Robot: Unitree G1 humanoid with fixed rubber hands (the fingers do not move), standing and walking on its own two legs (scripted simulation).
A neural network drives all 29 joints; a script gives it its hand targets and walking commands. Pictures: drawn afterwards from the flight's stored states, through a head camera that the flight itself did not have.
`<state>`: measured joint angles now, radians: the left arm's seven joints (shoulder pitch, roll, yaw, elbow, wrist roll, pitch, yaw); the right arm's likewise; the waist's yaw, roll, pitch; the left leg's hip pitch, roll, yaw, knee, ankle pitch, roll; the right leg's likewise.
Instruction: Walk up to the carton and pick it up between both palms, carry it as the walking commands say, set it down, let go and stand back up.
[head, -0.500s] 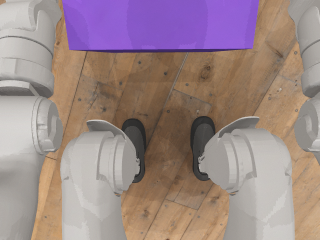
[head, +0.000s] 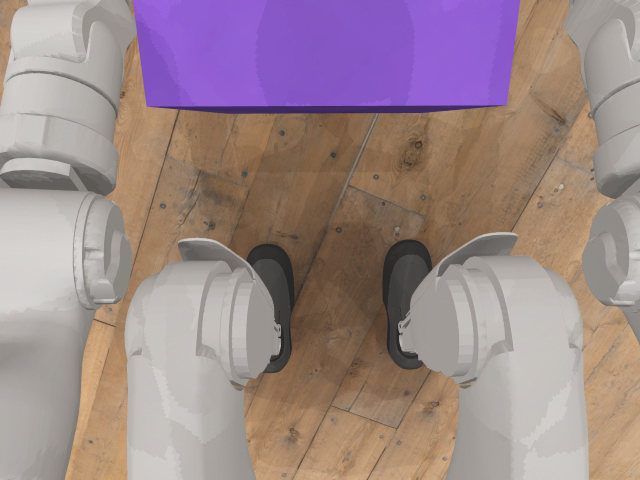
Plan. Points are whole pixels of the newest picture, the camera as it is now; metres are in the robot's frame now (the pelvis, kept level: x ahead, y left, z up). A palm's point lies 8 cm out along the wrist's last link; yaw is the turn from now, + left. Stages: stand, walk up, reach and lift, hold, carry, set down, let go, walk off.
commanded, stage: reach and lift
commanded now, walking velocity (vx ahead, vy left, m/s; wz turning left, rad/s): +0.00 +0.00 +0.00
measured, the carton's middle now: out of the picture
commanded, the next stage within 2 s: none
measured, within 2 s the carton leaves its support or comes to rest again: leaves its support in 1.24 s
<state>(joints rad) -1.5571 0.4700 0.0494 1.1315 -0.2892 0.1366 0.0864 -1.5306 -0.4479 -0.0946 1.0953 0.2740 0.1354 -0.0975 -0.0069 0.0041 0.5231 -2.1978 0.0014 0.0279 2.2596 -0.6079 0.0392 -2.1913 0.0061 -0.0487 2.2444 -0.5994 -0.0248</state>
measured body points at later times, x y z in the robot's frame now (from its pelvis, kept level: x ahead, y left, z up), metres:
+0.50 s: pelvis +0.00 +0.00 +0.01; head +0.38 +0.02 +0.23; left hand +0.57 +0.19 -0.18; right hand +0.58 -0.17 -0.17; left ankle +0.11 +0.11 -0.33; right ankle +0.11 -0.11 -0.33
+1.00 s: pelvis -0.01 +0.00 +0.00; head +0.37 +0.00 +0.22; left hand +0.57 +0.19 -0.18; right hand +0.57 -0.17 -0.18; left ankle +0.11 +0.11 -0.33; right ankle +0.11 -0.11 -0.33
